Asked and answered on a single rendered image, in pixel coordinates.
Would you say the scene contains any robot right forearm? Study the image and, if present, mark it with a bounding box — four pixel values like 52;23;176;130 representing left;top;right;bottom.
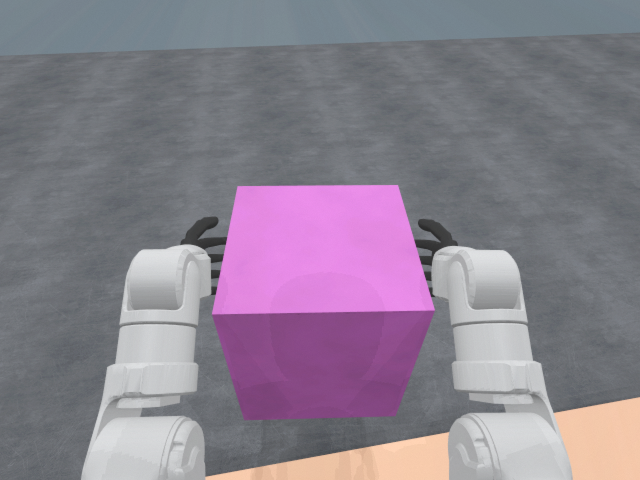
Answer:
431;246;573;480

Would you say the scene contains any carton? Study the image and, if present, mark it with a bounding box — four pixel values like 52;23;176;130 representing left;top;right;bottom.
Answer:
212;185;435;420

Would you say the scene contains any right robot hand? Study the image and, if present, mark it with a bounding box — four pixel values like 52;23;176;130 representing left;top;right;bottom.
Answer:
414;219;458;297

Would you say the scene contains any robot left upper arm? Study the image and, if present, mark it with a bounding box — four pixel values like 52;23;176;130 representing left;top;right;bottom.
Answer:
83;416;205;480

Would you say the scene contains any left robot hand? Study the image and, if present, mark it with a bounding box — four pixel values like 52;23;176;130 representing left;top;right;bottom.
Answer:
180;216;227;295

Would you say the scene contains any robot left forearm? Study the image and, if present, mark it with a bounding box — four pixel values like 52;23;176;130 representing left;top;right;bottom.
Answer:
81;244;211;480

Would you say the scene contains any robot right upper arm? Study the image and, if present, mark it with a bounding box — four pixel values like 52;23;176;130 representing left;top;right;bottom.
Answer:
448;412;572;480

